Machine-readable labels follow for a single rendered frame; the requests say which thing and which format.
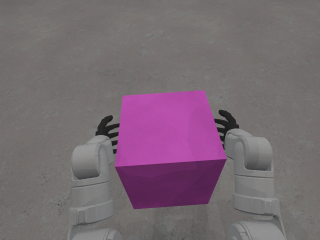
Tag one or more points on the right robot hand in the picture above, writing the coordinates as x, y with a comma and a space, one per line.
228, 125

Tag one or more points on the right robot upper arm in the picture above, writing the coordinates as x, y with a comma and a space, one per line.
254, 230

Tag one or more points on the carton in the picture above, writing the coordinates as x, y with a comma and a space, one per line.
169, 152

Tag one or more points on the left robot upper arm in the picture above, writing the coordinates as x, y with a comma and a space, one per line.
98, 234

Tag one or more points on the left robot forearm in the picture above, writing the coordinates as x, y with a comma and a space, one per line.
90, 176

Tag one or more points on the right robot forearm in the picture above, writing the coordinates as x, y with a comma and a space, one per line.
253, 167

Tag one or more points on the left robot hand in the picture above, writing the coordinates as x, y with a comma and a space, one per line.
102, 129

